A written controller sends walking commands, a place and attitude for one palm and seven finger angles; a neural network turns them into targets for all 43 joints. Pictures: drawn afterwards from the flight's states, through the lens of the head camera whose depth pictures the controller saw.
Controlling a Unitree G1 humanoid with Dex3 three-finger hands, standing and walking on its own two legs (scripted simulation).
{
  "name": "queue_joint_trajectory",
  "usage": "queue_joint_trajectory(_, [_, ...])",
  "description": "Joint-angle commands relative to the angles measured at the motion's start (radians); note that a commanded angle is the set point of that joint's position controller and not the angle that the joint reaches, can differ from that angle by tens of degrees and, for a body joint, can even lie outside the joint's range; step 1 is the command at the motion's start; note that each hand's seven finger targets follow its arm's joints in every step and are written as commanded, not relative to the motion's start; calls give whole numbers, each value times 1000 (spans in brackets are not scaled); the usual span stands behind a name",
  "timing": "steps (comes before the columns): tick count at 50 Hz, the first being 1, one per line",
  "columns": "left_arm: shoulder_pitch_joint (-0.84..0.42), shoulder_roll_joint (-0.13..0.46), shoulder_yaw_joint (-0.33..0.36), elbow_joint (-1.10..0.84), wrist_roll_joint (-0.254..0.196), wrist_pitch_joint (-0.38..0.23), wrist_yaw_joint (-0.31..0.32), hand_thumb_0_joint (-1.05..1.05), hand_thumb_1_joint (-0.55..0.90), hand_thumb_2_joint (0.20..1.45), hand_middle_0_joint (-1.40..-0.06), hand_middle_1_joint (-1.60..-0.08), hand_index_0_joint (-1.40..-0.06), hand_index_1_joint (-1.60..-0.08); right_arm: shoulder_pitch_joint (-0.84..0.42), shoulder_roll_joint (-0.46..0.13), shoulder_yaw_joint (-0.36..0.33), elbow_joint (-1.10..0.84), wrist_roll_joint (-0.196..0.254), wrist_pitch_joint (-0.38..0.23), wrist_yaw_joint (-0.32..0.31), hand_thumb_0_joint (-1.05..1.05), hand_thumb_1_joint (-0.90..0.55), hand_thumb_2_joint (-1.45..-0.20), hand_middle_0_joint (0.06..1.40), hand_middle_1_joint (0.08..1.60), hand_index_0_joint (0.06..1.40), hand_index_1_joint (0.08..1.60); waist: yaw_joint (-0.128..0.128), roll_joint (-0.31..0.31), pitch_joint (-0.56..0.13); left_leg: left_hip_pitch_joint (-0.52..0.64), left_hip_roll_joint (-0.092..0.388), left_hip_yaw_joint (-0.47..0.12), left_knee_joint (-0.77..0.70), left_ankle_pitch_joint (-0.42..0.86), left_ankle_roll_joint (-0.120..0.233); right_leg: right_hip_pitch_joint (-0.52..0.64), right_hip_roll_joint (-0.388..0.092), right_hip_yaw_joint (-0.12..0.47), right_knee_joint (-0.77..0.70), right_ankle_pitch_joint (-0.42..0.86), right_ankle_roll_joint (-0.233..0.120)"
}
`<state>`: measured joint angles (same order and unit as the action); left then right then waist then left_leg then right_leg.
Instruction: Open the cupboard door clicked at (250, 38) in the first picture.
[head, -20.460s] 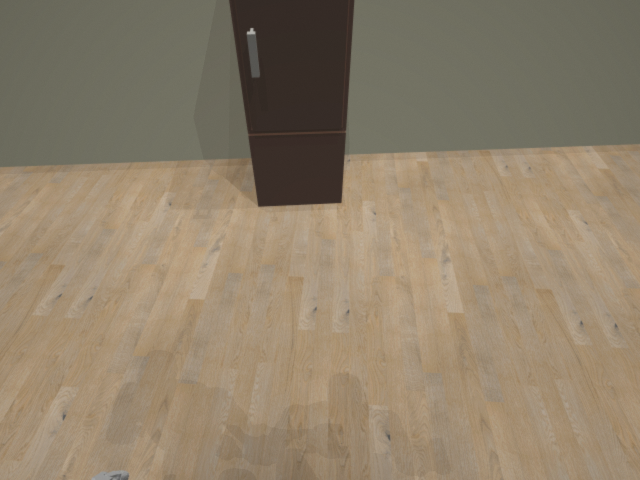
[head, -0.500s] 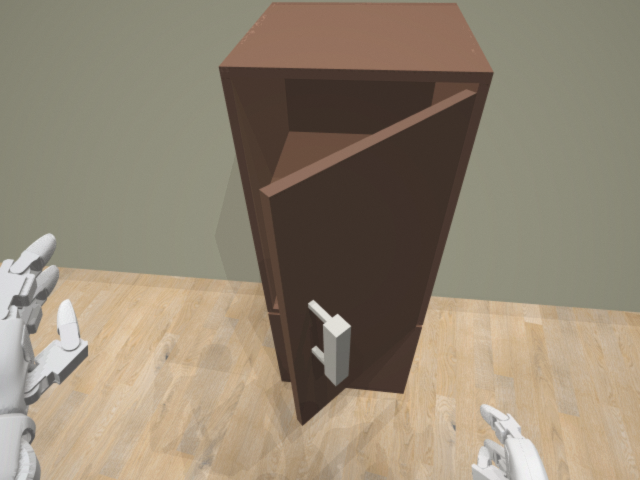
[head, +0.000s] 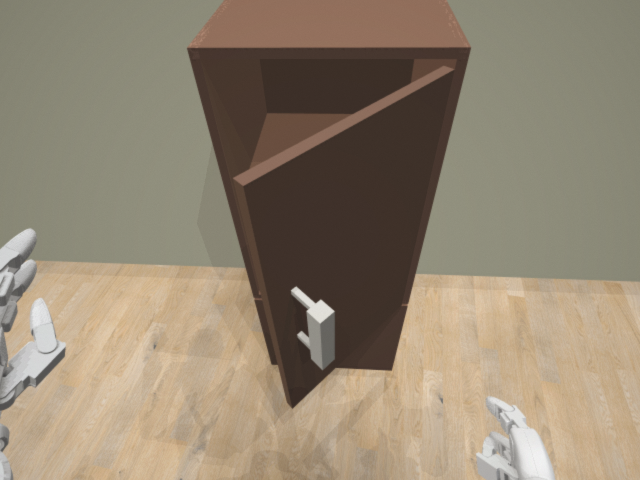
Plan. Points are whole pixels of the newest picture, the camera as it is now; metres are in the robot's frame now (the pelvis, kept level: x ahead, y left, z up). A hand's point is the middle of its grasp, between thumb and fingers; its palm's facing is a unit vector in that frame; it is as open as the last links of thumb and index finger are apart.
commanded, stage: step back with the hand held close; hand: left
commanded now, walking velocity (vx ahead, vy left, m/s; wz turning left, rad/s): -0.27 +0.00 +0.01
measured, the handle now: (311, 327) +0.34 +0.05 -0.04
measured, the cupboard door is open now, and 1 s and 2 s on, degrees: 47 47 47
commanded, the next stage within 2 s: stop stepping back and stand still in 1.04 s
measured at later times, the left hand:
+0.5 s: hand out of the picture +0.12 +0.30 +0.15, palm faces +0.44 -0.75 -0.49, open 7.4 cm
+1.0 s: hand out of the picture +0.06 +0.30 +0.18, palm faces +0.42 -0.83 -0.38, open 7.4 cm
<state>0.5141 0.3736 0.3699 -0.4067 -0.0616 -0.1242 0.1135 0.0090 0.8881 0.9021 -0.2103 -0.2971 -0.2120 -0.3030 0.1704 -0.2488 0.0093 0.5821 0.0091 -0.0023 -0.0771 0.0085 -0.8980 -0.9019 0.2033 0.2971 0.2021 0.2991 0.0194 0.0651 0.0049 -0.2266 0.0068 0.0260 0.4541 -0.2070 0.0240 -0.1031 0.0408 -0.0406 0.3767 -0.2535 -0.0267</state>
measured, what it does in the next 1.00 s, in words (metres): walks backwards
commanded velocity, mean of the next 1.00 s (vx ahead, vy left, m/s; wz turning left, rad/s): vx -0.33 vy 0.00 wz -0.03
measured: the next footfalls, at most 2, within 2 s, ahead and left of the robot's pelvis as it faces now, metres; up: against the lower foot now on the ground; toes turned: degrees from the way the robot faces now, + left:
right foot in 1.16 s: -0.30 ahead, -0.06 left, +0.00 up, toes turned -4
left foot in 1.32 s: -0.13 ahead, +0.12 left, +0.00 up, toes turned -5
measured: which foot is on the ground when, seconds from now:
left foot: down 0.00-1.00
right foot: down 0.00-0.72, up 0.74-1.00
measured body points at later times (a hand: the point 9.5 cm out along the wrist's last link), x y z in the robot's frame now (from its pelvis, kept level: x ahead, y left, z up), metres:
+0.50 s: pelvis -0.07 +0.03 -0.01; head -0.06 +0.04 +0.44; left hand +0.09 +0.33 +0.18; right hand +0.10 -0.21 -0.09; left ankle +0.02 +0.10 -0.74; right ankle -0.03 -0.09 -0.74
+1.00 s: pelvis -0.15 +0.04 +0.00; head -0.12 +0.09 +0.45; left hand +0.03 +0.34 +0.20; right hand +0.04 -0.17 -0.07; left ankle -0.03 +0.11 -0.74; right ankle -0.29 -0.10 -0.67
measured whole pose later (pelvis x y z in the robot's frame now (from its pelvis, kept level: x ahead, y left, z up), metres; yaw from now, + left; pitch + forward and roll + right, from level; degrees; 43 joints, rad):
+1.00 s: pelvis -0.15 +0.04 +0.00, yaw +0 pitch +4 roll -5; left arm 0.51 0.43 0.42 -0.61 -0.06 -0.19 0.17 0.01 0.89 0.90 -0.21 -0.30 -0.21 -0.30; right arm 0.15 -0.14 0.03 0.63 -0.03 -0.13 -0.04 0.01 -0.90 -0.90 0.21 0.30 0.20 0.30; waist 0.01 -0.02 -0.02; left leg -0.43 0.05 0.05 0.32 0.03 0.07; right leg -0.25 0.07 0.00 0.85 -0.53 0.00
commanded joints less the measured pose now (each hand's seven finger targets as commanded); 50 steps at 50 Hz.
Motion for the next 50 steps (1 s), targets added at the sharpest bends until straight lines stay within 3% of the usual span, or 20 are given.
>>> queue_joint_trajectory(1, [1, 224, 151, -234, -5, -60, 26, 0, 900, 900, -200, -300, -200, -300, -100, -97, -54, -177, 6, -25, -12, 0, -900, -900, 200, 300, 200, 300, -8, -58, -144, 123, 57, -43, -1, 348, 18, -72, -97, 68, -17, 406, 44])
queue_joint_trajectory(9, [46, 239, 174, -286, -7, -77, 48, 0, 900, 900, -200, -300, -200, -300, -87, -102, -61, -191, 7, -24, -17, 0, -900, -900, 200, 300, 200, 300, -14, 1, -135, 11, 76, -76, -29, 222, 17, -74, -85, 82, 12, 261, 34])
queue_joint_trajectory(13, [54, 232, 172, -305, 0, -95, 53, 0, 900, 900, -200, -300, -200, -300, -82, -109, -61, -194, 5, -42, -17, 0, -900, -900, 200, 300, 200, 300, -17, 39, -103, -93, 94, -119, -96, 22, 26, -60, -60, 75, 34, 126, 32])
queue_joint_trajectory(20, [18, 209, 189, -295, 29, -123, 56, 0, 900, 900, -200, -300, -200, -300, -70, -122, -62, -195, -5, -87, -17, 0, -900, -900, 200, 300, 200, 300, -14, 92, -50, -436, 161, -218, -236, -436, 72, 105, -4, 65, 197, -15, 37])
queue_joint_trajectory(24, [5, 211, 200, -306, 38, -129, 55, 0, 900, 900, -200, -300, -200, -300, -66, -116, -66, -190, -8, -109, -12, 0, -900, -900, 200, 300, 200, 300, -12, 90, -52, -506, 161, -218, -219, -502, 79, 122, 7, 81, 237, -60, 26])
queue_joint_trajectory(26, [14, 212, 200, -312, 35, -133, 53, 0, 900, 900, -200, -300, -200, -300, -52, -105, -71, -185, -9, -114, -7, 0, -900, -900, 200, 300, 200, 300, -17, -3, -49, -432, 102, -157, -98, -448, 53, -2, -36, 164, 122, -158, -2])
queue_joint_trajectory(27, [18, 232, 209, -333, 32, -137, 56, 0, 900, 900, -200, -300, -200, -300, -44, -105, -75, -178, -11, -115, -4, 0, -900, -900, 200, 300, 200, 300, -23, -56, -58, -319, 55, -113, 10, -382, 26, -132, -85, 235, 16, -232, -28])
queue_joint_trajectory(29, [-4, 214, 168, -337, 27, -140, 68, 0, 900, 900, -200, -300, -200, -300, -14, -92, -75, -138, -16, -108, 5, 0, -900, -900, 200, 300, 200, 300, -38, -178, -50, -88, -16, -56, 306, -204, -25, -421, -246, 381, -143, -301, -107])
queue_joint_trajectory(30, [-35, 208, 149, -343, 29, -140, 75, 0, 900, 900, -200, -300, -200, -300, -4, -83, -73, -122, -15, -102, 10, 0, -900, -900, 200, 300, 200, 300, -47, -219, -60, -35, -25, -42, 397, -165, -29, -458, -293, 370, -151, -211, -121])
queue_joint_trajectory(31, [-50, 222, 158, -336, 31, -139, 82, 0, 900, 900, -200, -300, -200, -300, -12, -75, -70, -114, -15, -98, 10, 0, -900, -900, 200, 300, 200, 300, -48, -238, -72, -27, -20, -41, 411, -158, -25, -442, -292, 324, -125, -96, -113])
queue_joint_trajectory(33, [-85, 240, 168, -346, 29, -133, 86, 0, 900, 900, -200, -300, -200, -300, -27, -70, -59, -107, -14, -98, 0, 0, -900, -900, 200, 300, 200, 300, -52, -158, -27, -27, 9, -70, 178, -148, -18, -415, -231, 241, -38, 11, -66])
queue_joint_trajectory(34, [-93, 242, 172, -363, 27, -137, 83, 0, 900, 900, -200, -300, -200, -300, -45, -87, -56, -113, -13, -103, -8, 0, -900, -900, 200, 300, 200, 300, -46, -37, -6, -69, 45, -123, -12, -120, 2, -381, -128, 174, 56, -12, -11])
queue_joint_trajectory(35, [-98, 249, 187, -396, 31, -152, 82, 0, 900, 900, -200, -300, -200, -300, -67, -113, -60, -129, -14, -114, -16, 0, -900, -900, 200, 300, 200, 300, -29, 143, -24, -180, 160, -250, -136, -56, 42, -259, -20, 85, 205, 1, 39])
queue_joint_trajectory(36, [-65, 261, 225, -376, 33, -164, 79, 0, 900, 900, -200, -300, -200, -300, -74, -101, -66, -128, -17, -130, -16, 0, -900, -900, 200, 300, 200, 300, -16, 239, -106, -295, 283, -366, -252, -189, 92, -92, 36, 54, 419, -101, 46])
queue_joint_trajectory(37, [-34, 260, 232, -353, 36, -167, 70, 0, 900, 900, -200, -300, -200, -300, -77, -93, -71, -123, -29, -144, -14, 0, -900, -900, 200, 300, 200, 300, -18, 262, -124, -382, 332, -444, -357, -382, 118, -44, 71, 80, 632, -210, 44])
queue_joint_trajectory(38, [-59, 237, 226, -383, 28, -166, 66, 0, 900, 900, -200, -300, -200, -300, -61, -80, -78, -123, -37, -154, -4, 0, -900, -900, 200, 300, 200, 300, -24, 188, -105, -353, 342, -459, -338, -355, 135, -126, 62, 109, 739, -232, 38])
queue_joint_trajectory(40, [-32, 214, 203, -382, 19, -162, 71, 0, 900, 900, -200, -300, -200, -300, -63, -78, -83, -98, -39, -170, 13, 0, -900, -900, 200, 300, 200, 300, -16, 56, -127, -150, 308, -348, -232, -127, 135, -274, 26, 116, 728, -234, 36])
queue_joint_trajectory(42, [-2, 188, 170, -376, 12, -148, 72, 0, 900, 900, -200, -300, -200, -300, -71, -80, -81, -90, -33, -178, 22, 0, -900, -900, 200, 300, 200, 300, -12, 80, -158, -66, 284, -276, -229, -71, 115, -286, 18, 84, 685, -230, 43])
queue_joint_trajectory(44, [-31, 175, 128, -410, 7, -133, 68, 0, 900, 900, -200, -300, -200, -300, -67, -77, -70, -78, -32, -177, 29, 0, -900, -900, 200, 300, 200, 300, -22, 123, -166, -11, 260, -260, -280, -93, 91, -278, 33, 49, 613, -265, 44])
queue_joint_trajectory(50, [-4, 231, 170, -406, -20, -121, 62, 0, 900, 900, -200, -300, -200, -300, -63, -67, -56, -72, -43, -164, 24, 0, -900, -900, 200, 300, 200, 300, -19, 188, -253, 120, 220, -164, -346, -38, 24, -161, 66, -19, 309, -309, 14])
